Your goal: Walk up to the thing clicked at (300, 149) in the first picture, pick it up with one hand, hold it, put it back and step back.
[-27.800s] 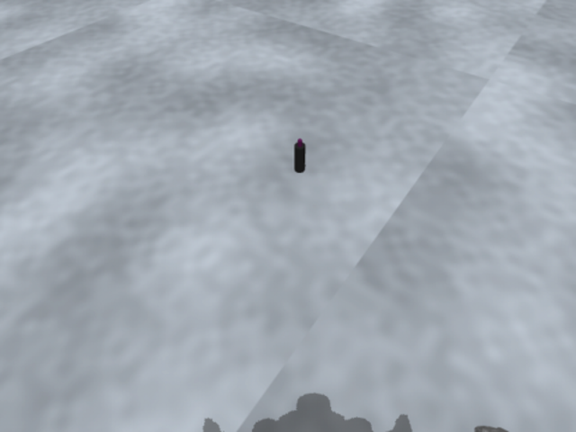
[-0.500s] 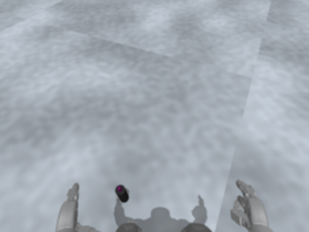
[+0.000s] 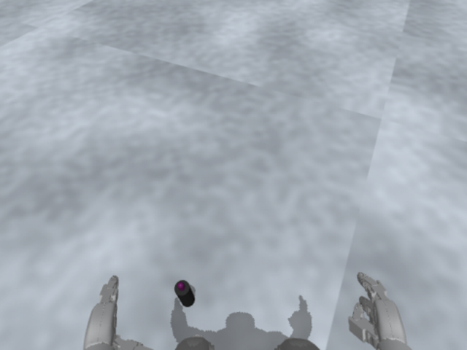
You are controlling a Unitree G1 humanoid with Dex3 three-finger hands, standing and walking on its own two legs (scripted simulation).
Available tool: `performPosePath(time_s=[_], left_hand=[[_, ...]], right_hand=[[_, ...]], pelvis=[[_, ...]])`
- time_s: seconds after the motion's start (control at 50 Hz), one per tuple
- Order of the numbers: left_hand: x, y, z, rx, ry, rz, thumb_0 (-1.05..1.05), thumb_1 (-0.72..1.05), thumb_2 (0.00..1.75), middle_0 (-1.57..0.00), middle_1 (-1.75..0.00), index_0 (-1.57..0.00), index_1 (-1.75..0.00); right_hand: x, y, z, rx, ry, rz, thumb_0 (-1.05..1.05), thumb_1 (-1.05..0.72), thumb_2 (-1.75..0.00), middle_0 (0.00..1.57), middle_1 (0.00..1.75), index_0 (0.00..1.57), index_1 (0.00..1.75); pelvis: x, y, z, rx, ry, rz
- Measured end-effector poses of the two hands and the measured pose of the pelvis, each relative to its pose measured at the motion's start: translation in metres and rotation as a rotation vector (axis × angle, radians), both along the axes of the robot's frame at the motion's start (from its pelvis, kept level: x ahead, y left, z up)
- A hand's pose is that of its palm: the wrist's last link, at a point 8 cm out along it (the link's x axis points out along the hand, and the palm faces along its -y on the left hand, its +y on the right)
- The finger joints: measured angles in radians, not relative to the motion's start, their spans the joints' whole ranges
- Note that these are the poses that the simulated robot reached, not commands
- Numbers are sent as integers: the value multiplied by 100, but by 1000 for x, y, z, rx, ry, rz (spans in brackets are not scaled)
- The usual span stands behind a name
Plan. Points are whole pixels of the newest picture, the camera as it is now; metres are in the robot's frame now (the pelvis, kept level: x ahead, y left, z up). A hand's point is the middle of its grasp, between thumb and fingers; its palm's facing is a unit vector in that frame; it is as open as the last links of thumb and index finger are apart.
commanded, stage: stand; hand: left
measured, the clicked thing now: (184, 292) +0.38 +0.21 -0.62
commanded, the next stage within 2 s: none
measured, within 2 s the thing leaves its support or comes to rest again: neither
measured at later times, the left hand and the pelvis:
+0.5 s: hand out of the picture +0.12 +0.23 -0.10, palm faces -0.01 -0.94 -0.34, open 8.4 cm; pelvis -0.01 +0.00 +0.02, yaw +0 degrees
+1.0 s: hand out of the picture +0.02 +0.25 -0.11, palm faces +0.00 -0.94 -0.34, open 7.4 cm; pelvis -0.02 +0.01 +0.05, yaw +1 degrees
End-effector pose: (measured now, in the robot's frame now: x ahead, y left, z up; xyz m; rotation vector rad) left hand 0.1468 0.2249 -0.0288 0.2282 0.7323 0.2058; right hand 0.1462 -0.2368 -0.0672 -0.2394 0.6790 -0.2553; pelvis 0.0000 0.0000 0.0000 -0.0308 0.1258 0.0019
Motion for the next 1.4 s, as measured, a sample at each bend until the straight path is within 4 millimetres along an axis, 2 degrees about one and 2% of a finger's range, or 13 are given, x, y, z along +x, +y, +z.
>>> performPosePath(time_s=[0.08, 0.16, 0.28, 0.36, 0.46, 0.58, 0.78, 1.0, 1.18, 1.4], left_hand=[[1, 1, 1, 2, 0, 1, -1, -53, 7, -8, -9, -9, -9], [0, 1, 1, 1, 0, 0, -1, -38, 22, -13, -18, -14, -17], [0, 1, 0, -4, 4, -1, -1, -1, 57, -18, -26, -18, -26], [-1, 13, -20, 42, 38, -90, -1, 28, 73, -19, -28, -19, -28], [-22, 38, -37, 47, 145, -80, 0, 61, 83, -20, -30, -20, -29], [-60, 62, -45, 62, 282, -25, 0, 81, 88, -20, -30, -20, -30], [-105, 72, -44, 40, 425, 39, 1, 89, 89, -20, -30, -20, -30], [-130, 72, -39, 36, 514, 62, 1, 90, 90, -20, -30, -20, -30], [-131, 70, -36, 44, 543, 75, 0, 90, 90, -20, -30, -20, -30], [-110, 63, -36, 34, 535, 67, 0, 90, 90, -20, -30, -20, -30]], right_hand=[[1, 1, 0, 2, 0, 2, 1, -90, -90, 21, 30, 21, 30], [1, 2, 1, 3, -1, 2, 1, -90, -90, 21, 30, 21, 30], [0, 2, 1, 2, -2, 3, 1, -90, -89, 21, 30, 21, 30], [-7, -4, -12, -40, 168, 132, 1, -90, -89, 21, 30, 20, 30], [-28, -23, -14, -27, 300, 121, 1, -90, -89, 21, 30, 21, 30], [-56, -40, -9, -33, 384, 59, 1, -90, -89, 21, 30, 21, 30], [-91, -34, -8, 4, 506, 31, 1, -91, -89, 21, 30, 20, 30], [-102, -31, -8, 40, 557, 21, 0, -91, -89, 21, 30, 20, 30], [-104, -43, -7, 32, 589, 8, 0, -91, -89, 21, 30, 20, 30], [-96, -51, -4, 21, 601, 0, 0, -91, -89, 21, 30, 20, 30]], pelvis=[[1, 0, 0, 0, 0, 0], [1, 1, 1, -1, -1, 0], [0, 1, 1, -1, -4, 0], [-6, 1, 6, 21, -62, 4], [-10, 2, 15, 33, -102, 3], [-10, 6, 25, 32, -135, 3], [-14, 10, 43, 28, -174, 12], [-18, 9, 53, 32, -190, 19], [-15, 4, 56, 32, -188, 21], [-7, -1, 58, 32, -183, 17]])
